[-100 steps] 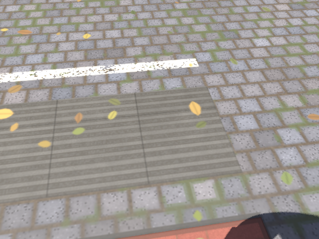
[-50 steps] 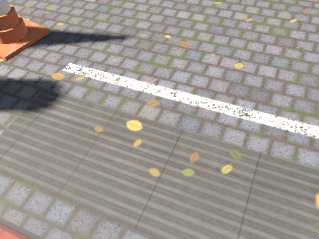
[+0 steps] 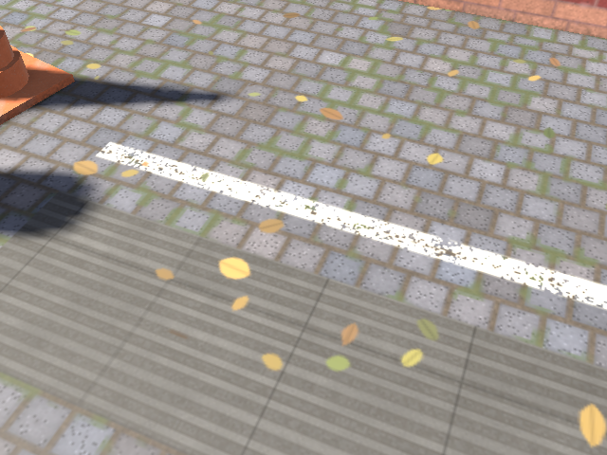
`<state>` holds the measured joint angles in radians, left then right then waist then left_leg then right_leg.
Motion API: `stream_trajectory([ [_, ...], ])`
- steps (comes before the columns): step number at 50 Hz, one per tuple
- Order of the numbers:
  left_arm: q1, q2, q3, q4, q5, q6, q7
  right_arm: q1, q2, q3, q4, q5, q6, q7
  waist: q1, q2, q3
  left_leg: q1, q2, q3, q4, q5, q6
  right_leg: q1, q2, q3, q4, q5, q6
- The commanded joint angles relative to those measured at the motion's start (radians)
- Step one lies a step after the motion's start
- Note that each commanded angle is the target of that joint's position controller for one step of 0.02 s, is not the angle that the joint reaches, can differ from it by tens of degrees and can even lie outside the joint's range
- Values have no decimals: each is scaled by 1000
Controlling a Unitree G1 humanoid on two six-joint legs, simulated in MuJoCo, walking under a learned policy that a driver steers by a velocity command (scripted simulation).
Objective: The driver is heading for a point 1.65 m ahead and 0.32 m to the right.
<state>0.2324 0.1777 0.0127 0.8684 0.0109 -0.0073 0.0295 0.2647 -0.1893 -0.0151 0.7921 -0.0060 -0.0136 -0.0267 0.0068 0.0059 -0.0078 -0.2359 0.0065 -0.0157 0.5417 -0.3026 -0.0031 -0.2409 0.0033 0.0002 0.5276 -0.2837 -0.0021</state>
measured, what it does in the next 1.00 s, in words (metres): lifts its left foot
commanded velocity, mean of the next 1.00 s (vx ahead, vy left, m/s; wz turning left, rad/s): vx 0.10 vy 0.00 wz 0.00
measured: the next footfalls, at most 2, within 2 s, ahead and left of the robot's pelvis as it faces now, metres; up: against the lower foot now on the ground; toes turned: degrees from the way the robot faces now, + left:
left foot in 1.20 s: +0.35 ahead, +0.12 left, +0.00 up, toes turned +3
right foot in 1.72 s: +0.70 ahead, -0.11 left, +0.00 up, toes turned -5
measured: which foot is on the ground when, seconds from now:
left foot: down 0.00-0.86, up 0.88-1.00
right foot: down 0.00-1.00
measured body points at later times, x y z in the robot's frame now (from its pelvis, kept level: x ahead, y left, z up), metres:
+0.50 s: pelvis +0.01 +0.00 +0.01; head +0.01 +0.00 +0.46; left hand +0.04 +0.23 -0.15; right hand +0.05 -0.24 -0.14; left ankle -0.01 +0.12 -0.73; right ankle +0.00 -0.12 -0.73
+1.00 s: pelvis +0.10 -0.02 +0.01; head +0.10 -0.02 +0.46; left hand +0.08 +0.20 -0.14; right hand +0.22 -0.26 -0.11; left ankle +0.04 +0.11 -0.62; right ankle -0.01 -0.12 -0.73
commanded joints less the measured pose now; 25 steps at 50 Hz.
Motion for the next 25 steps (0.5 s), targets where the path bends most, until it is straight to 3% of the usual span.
stream_trajectory([
  [1,20,91,19,-33,-1,-10,2,17,-92,-22,-32,1,-11,-4,1,-4,2,-27,24,-25,-91,177,48,30,-34,45,-93,164,-56],
  [25,115,82,-3,94,-1,3,7,81,-85,-8,151,5,0,-2,-2,-3,41,-1,22,-15,-155,201,47,66,-25,31,-140,189,-50],
])
Velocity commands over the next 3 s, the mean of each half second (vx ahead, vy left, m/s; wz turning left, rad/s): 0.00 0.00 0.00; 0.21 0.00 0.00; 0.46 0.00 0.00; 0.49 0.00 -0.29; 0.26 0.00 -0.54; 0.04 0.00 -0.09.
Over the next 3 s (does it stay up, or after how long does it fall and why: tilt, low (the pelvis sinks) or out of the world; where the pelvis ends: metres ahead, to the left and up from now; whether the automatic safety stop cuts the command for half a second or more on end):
stays up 0.87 -0.07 0.00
